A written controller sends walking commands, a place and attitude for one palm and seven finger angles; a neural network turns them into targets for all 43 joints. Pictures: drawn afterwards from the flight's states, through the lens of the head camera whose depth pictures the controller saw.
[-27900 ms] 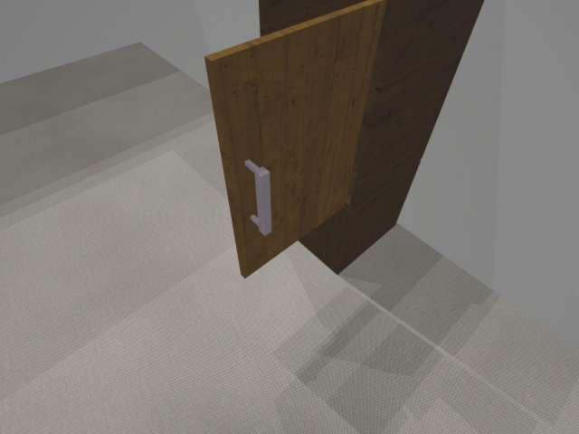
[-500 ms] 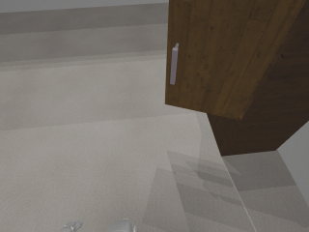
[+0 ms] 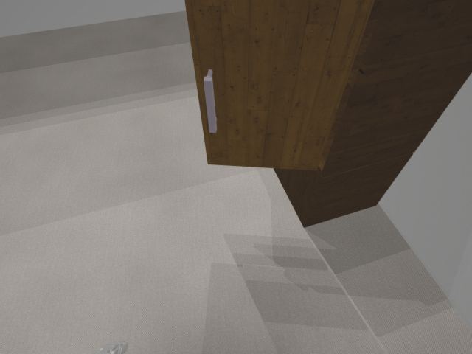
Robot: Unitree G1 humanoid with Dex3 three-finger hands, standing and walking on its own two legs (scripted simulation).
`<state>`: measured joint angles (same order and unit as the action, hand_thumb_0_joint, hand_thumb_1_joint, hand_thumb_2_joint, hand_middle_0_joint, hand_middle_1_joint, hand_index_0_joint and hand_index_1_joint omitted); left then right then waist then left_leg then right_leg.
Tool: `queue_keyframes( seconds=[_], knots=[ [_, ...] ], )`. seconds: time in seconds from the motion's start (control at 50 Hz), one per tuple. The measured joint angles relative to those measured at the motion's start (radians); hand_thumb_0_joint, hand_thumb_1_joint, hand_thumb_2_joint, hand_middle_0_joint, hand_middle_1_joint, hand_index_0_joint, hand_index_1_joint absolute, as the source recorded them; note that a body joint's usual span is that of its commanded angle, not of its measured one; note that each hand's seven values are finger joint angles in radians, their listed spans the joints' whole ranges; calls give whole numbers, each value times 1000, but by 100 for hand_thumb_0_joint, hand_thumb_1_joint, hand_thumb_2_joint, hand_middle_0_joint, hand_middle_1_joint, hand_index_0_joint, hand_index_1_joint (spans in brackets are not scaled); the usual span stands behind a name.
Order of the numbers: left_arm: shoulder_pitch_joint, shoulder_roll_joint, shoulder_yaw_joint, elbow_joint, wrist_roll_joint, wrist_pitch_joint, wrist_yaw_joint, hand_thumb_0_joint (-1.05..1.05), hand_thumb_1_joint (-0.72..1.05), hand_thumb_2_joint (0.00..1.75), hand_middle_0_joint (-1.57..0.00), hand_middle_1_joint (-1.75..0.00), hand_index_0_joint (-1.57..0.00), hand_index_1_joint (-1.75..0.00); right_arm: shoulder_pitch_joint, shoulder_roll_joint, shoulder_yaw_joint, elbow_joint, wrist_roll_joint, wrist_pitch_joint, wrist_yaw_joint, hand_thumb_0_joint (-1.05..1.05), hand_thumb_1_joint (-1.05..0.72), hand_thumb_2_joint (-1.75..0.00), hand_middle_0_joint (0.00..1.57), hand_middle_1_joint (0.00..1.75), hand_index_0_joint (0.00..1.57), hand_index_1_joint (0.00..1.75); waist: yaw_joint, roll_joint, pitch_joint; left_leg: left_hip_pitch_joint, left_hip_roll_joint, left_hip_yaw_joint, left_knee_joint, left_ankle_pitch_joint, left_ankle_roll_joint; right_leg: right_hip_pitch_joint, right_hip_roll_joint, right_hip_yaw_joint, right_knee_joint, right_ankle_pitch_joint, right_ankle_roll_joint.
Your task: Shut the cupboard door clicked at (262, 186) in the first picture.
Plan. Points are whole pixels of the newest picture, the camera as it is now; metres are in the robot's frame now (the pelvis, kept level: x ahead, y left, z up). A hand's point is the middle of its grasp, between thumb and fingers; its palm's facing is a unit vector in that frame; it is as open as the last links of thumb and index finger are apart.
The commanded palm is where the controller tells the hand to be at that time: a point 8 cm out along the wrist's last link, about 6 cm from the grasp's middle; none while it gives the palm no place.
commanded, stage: take the last steps up to it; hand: left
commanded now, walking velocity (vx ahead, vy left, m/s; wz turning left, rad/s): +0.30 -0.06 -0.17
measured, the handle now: (211, 102) +0.73 +0.10 -0.03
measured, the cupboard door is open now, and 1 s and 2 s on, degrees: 68 68 68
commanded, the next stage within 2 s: come to a stop and stand still in 0.74 s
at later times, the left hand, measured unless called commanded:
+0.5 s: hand (156, 335) +0.18 +0.17 -0.16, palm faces -0.09 -0.98 -0.16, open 7.4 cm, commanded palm none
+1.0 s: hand (202, 285) +0.28 +0.09 -0.18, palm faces -0.01 -0.99 -0.16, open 7.3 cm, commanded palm none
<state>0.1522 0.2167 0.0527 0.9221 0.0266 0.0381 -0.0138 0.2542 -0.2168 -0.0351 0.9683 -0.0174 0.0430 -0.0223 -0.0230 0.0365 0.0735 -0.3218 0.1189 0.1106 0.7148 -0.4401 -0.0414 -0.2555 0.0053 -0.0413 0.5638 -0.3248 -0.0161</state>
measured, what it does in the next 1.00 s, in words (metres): walks ahead: left foot, then right foot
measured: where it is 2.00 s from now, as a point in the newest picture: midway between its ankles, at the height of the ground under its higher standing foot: (258, 348)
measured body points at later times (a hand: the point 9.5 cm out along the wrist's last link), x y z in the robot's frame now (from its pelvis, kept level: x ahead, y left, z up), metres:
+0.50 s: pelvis +0.10 -0.01 +0.02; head +0.13 +0.00 +0.47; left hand +0.18 +0.22 -0.14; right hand +0.03 -0.24 -0.13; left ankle +0.05 +0.12 -0.73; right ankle +0.12 -0.15 -0.68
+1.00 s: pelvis +0.27 -0.07 +0.01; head +0.29 -0.05 +0.46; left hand +0.28 +0.15 -0.16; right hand +0.33 -0.31 -0.13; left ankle +0.30 +0.03 -0.73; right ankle +0.20 -0.17 -0.73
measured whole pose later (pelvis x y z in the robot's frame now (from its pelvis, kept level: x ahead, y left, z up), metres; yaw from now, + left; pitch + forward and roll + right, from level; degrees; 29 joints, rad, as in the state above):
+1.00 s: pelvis +0.27 -0.07 +0.01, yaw -4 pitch +0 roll -1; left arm 0.28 0.16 0.03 1.11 0.01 -0.01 0.04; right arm 0.17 -0.15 0.00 1.03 -0.01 -0.04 -0.03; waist 0.02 -0.04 0.03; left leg -0.30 0.05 0.10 0.55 -0.25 0.02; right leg -0.11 0.01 -0.12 0.47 -0.34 -0.02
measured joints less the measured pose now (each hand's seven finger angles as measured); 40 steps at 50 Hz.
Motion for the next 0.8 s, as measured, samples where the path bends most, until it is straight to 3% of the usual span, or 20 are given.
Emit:
queue_keyframes(
  seconds=[0.04,0.1,0.16,0.24,0.26,0.32,0.36,0.4,0.5,0.6,0.62,0.66,0.72,0.8],
  knots=[
    [9,-18,-5,8,1,-7,6,0,90,90,-20,-30,-20,-30,-11,-12,-7,13,0,15,-3,1,-90,-90,20,30,20,30,-2,14,1,-61,-30,-46,167,-62,1,8,5,3,-8,2,-7],
    [38,-31,-7,24,1,-13,11,0,90,90,-20,-30,-20,-30,-12,-17,-9,22,-5,9,6,1,-91,-90,20,30,20,30,-1,5,-12,-113,-50,-50,285,-22,-3,44,6,12,-67,30,-13],
    [68,-32,-7,47,4,-21,9,0,90,90,-20,-30,-20,-30,-3,-9,-9,18,-9,-5,19,1,-91,-90,20,30,20,30,1,-16,-35,-101,-50,-32,201,14,-3,75,5,16,-112,39,-16],
    [106,-23,0,76,1,-28,3,0,90,90,-20,-30,-20,-30,12,7,-1,11,-12,-37,22,1,-91,-90,20,30,20,30,12,-48,-55,0,-55,-17,-72,88,7,86,10,26,-93,6,-9],
    [120,-25,1,80,-2,-26,1,0,90,90,-20,-30,-20,-30,22,3,3,4,-14,-53,21,1,-91,-90,20,30,20,30,13,-42,-65,34,-51,-29,-156,98,18,69,19,27,-52,-24,-11],
    [130,-10,7,107,-1,-7,-7,0,90,90,-20,-30,-20,-30,34,25,13,7,-26,-77,9,1,-91,-90,20,30,20,30,2,-75,-66,41,-56,-8,-132,117,46,-42,13,35,226,-144,-24],
    [122,-3,10,120,6,-2,-16,1,90,90,-20,-30,-20,-30,63,37,19,11,-26,-86,4,1,-91,-90,20,30,20,30,-6,-79,-68,80,-53,0,-176,122,45,-123,4,24,393,-115,-23],
    [106,-1,13,119,7,-6,-22,1,90,90,-20,-30,-19,-30,94,47,25,26,-25,-92,-1,1,-91,-90,20,30,20,30,-7,-76,-63,131,-48,4,-247,144,35,-181,-13,14,454,-58,-14],
    [48,-5,8,95,1,-21,-25,1,91,90,-20,-30,-19,-30,150,63,29,79,-22,-90,0,1,-90,-90,20,30,20,30,-11,-56,-33,233,-30,16,-354,158,12,-224,-56,-12,280,37,1],
    [4,-10,4,79,0,-43,-28,1,91,90,-20,-30,-19,-30,188,68,17,124,-16,-68,9,1,-90,-90,20,30,20,30,-28,-39,-10,272,-2,25,-273,58,-29,-134,-49,-43,20,98,-10],
    [0,-10,5,77,2,-57,-25,0,90,90,-20,-30,-19,-30,194,69,15,133,-11,-64,13,1,-90,-90,20,30,20,30,-24,-40,-10,251,4,24,-199,18,-19,-117,-48,-41,-2,117,-21],
    [-11,-28,5,81,-1,-79,-12,0,90,90,-20,-30,-19,-30,167,59,9,152,-1,-43,15,1,-90,-90,20,30,20,30,-21,-13,8,156,7,-33,57,-76,17,-110,-31,-59,46,89,-25],
    [6,-51,-2,89,-4,-80,6,0,91,90,-20,-30,-19,-30,110,49,-2,149,-1,-34,13,1,-91,-90,20,30,20,30,-16,-6,8,-1,-18,-64,320,-33,40,-49,-16,-75,-15,75,-29],
    [47,-50,6,114,-3,-82,29,-1,93,90,-20,-30,-20,-30,44,51,-5,103,-7,-49,11,1,-91,-90,20,30,20,30,-9,-23,-21,-102,-25,-35,234,41,31,33,-2,-90,-131,96,-34]
  ],
)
